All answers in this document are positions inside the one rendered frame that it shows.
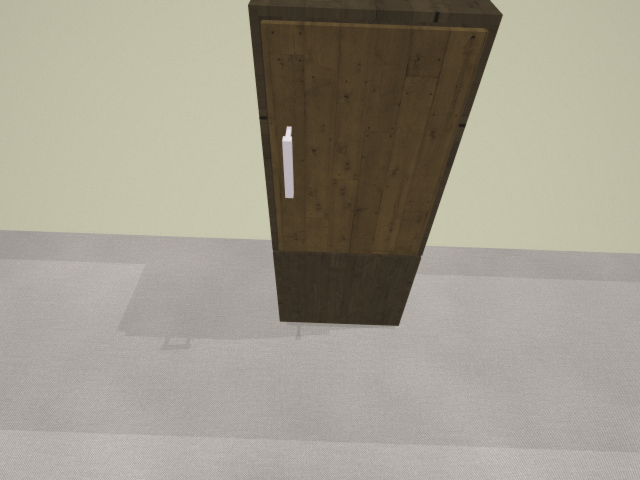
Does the handle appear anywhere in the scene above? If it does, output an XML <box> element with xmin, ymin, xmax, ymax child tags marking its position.
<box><xmin>282</xmin><ymin>126</ymin><xmax>294</xmax><ymax>198</ymax></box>

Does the cupboard door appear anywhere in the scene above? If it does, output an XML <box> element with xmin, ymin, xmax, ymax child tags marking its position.
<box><xmin>260</xmin><ymin>20</ymin><xmax>489</xmax><ymax>256</ymax></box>

